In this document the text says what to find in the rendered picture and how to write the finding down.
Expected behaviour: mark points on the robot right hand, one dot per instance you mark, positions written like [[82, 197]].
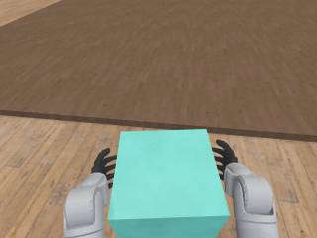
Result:
[[227, 154]]

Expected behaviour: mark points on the robot right forearm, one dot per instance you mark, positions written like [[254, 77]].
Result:
[[253, 201]]

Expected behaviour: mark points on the robot left hand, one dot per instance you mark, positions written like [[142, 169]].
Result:
[[100, 163]]

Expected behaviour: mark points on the carton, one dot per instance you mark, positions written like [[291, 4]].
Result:
[[166, 185]]

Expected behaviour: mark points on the robot left forearm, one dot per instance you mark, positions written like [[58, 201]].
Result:
[[83, 209]]

